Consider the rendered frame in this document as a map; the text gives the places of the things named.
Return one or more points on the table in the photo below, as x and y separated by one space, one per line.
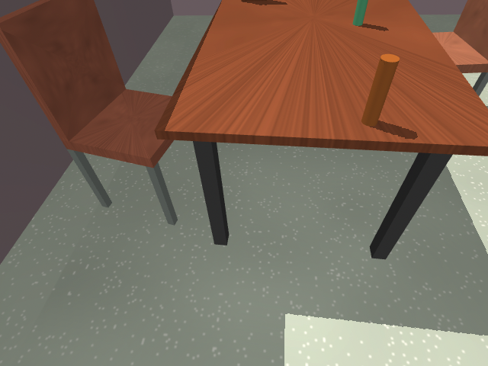
299 73

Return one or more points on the chair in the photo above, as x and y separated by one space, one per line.
62 52
467 45

